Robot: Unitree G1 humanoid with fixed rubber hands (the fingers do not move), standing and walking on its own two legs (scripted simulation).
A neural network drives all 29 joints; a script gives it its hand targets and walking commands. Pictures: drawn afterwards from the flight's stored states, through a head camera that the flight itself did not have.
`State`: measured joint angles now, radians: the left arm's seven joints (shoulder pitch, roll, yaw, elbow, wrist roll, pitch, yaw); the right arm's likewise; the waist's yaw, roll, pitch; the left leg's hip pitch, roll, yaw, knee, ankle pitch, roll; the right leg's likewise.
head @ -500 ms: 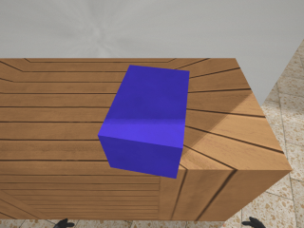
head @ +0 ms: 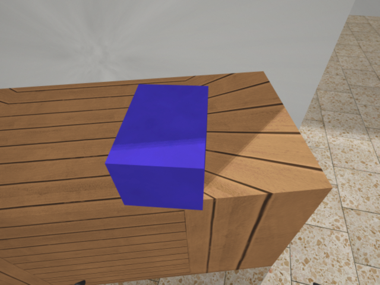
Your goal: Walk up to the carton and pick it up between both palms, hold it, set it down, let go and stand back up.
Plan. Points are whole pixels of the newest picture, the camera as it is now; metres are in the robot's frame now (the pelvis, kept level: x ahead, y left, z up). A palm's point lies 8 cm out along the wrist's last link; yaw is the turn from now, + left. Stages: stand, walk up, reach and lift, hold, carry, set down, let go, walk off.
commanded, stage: walk up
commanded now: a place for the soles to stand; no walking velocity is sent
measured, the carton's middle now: (168, 142) +0.48 +0.08 +0.02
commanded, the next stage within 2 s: reach and lift in 1.10 s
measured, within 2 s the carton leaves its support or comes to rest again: neither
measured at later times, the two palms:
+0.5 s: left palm out of the picture +0.12 +0.27 -0.10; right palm out of the picture +0.11 -0.26 -0.09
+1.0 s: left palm out of the picture +0.13 +0.27 -0.10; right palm out of the picture +0.10 -0.27 -0.09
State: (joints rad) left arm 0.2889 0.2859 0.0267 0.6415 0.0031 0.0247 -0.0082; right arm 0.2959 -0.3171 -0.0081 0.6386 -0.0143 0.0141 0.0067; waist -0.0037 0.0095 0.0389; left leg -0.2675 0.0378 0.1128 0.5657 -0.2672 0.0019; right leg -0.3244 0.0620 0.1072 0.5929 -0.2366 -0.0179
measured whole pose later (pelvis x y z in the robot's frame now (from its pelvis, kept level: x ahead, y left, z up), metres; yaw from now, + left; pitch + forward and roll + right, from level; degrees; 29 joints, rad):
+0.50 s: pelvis +0.02 +0.01 +0.01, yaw +0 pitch -1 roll +0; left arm 0.26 0.28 0.01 0.72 0.00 0.02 -0.01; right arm 0.34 -0.30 0.00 0.65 0.00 -0.01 0.00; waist 0.00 -0.01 0.02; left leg -0.23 0.03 0.10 0.52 -0.28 0.00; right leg -0.28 0.06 0.11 0.53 -0.24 -0.01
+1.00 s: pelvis +0.02 +0.01 +0.01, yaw +0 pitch -1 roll +0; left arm 0.24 0.28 0.01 0.75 0.00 0.02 -0.01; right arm 0.35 -0.30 0.00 0.65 -0.01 0.00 0.00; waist 0.00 -0.01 0.02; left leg -0.22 0.04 0.11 0.51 -0.28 0.00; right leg -0.27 0.06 0.11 0.52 -0.23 -0.01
